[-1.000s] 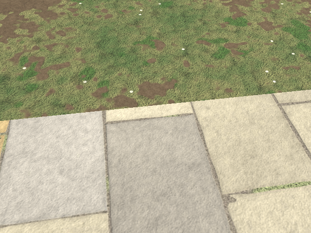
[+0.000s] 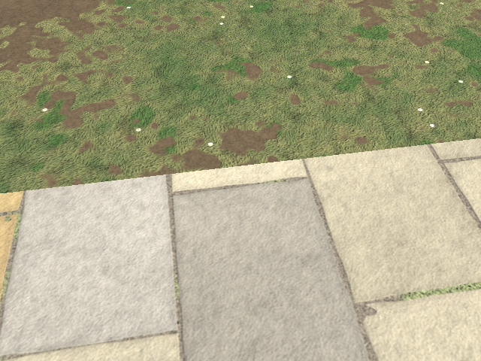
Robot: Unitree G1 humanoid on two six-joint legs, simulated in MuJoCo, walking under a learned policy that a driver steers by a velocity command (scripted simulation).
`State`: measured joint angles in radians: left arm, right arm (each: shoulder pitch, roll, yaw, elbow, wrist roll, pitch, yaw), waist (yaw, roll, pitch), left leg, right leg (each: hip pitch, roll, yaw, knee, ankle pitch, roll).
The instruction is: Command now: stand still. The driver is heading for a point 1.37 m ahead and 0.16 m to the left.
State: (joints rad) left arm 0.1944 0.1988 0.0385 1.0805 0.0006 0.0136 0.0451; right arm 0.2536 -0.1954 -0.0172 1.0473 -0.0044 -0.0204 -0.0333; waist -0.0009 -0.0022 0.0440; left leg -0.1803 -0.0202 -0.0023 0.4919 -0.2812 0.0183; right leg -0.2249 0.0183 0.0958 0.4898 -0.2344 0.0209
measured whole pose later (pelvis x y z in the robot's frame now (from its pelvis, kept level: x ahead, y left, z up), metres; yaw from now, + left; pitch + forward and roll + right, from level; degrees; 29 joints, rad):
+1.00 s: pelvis +0.13 -0.04 +0.01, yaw +0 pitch +1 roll +0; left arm 0.48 0.17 0.01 1.11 0.00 -0.09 0.00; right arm 0.17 -0.27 -0.05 0.94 0.02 -0.09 0.01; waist 0.05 0.04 -0.02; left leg -0.64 0.09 0.01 1.01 -0.14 0.05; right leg -0.01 0.04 -0.03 0.24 -0.26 -0.05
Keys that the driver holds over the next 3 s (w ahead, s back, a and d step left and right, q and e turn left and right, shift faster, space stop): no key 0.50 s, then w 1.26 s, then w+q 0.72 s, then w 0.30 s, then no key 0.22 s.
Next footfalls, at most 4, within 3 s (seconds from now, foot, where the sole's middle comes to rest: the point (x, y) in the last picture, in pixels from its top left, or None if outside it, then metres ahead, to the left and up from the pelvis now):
1.24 left None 0.46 0.10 -0.77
1.78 right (296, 276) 0.77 -0.14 -0.77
2.36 left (212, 208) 1.04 0.13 -0.77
2.86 right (229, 135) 1.41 0.07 -0.77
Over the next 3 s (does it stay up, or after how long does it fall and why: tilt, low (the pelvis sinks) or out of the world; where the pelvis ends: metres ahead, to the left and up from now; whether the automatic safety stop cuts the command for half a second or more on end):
stays up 1.26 0.10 -0.01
